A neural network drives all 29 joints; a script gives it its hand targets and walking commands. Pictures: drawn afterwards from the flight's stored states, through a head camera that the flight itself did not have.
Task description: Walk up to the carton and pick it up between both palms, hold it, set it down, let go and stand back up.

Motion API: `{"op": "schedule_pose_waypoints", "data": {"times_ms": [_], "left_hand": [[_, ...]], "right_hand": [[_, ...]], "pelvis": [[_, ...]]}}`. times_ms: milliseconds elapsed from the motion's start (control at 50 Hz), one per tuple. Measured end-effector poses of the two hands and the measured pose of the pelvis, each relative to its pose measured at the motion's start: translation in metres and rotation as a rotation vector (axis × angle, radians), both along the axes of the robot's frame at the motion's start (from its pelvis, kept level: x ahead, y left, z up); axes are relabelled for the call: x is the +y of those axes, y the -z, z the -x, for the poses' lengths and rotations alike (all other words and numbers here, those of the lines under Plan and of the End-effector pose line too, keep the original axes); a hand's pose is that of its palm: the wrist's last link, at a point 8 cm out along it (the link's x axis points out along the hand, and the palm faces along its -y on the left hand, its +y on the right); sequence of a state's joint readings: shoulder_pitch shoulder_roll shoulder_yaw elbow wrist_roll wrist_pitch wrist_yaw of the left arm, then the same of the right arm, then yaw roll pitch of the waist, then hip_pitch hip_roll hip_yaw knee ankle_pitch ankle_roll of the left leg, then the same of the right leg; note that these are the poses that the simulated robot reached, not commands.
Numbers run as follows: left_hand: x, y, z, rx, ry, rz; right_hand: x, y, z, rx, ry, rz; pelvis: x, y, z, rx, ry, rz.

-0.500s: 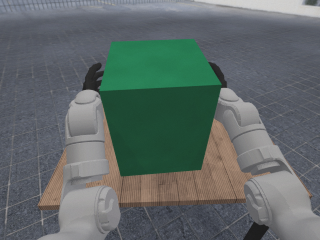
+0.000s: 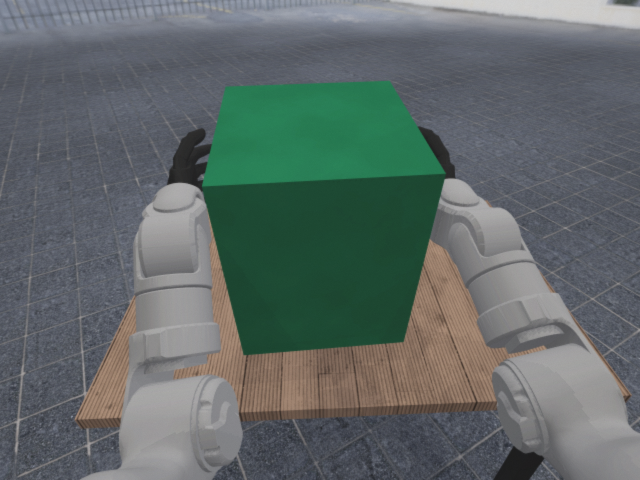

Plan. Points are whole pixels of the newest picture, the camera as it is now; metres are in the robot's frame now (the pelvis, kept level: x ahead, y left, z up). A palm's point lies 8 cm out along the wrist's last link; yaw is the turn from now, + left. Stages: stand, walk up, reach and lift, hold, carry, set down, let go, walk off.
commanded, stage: hold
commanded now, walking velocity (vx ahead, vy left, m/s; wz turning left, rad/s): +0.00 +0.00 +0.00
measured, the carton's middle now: (316, 217) +0.37 -0.01 +0.21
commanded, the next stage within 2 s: none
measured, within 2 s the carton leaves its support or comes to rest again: neither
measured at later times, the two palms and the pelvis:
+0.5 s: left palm (174, 197) +0.37 +0.15 +0.25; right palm (427, 188) +0.37 -0.14 +0.24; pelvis -0.01 +0.00 +0.00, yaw +0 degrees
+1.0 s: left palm (183, 192) +0.37 +0.14 +0.26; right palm (437, 185) +0.37 -0.15 +0.25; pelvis +0.00 +0.00 +0.00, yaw +0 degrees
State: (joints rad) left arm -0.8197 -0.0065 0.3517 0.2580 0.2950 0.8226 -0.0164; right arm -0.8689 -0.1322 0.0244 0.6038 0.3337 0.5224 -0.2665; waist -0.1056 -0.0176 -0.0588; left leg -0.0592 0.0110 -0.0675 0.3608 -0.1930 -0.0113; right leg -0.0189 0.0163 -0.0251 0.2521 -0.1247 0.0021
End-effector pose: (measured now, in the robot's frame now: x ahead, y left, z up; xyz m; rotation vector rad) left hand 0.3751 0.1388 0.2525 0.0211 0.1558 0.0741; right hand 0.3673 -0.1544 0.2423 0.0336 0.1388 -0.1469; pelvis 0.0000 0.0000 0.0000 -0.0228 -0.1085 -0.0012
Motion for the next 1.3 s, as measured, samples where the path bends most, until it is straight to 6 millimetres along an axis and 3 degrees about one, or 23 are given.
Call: {"op": "schedule_pose_waypoints", "data": {"times_ms": [440,720,920,1300], "left_hand": [[0.013,-0.002,0.005,-0.008,-0.014,0.019],[0.007,0.004,0.005,0.0,-0.011,0.006],[0.001,-0.004,0.005,-0.01,-0.012,0.016],[0.012,0.003,0.006,-0.008,-0.005,0.02]], "right_hand": [[0.013,-0.005,0.002,-0.006,-0.01,0.003],[0.007,-0.001,0.002,0.003,-0.007,0.001],[0.001,-0.006,0.003,-0.007,-0.005,-0.003],[0.011,-0.004,0.003,-0.002,-0.002,0.009]], "pelvis": [[0.002,0.0,0.006,-0.004,0.003,-0.001],[0.002,0.0,0.002,-0.003,0.001,0.002],[-0.002,0.0,0.003,-0.007,0.007,-0.003],[0.002,0.0,0.004,-0.002,0.001,0.0]]}}
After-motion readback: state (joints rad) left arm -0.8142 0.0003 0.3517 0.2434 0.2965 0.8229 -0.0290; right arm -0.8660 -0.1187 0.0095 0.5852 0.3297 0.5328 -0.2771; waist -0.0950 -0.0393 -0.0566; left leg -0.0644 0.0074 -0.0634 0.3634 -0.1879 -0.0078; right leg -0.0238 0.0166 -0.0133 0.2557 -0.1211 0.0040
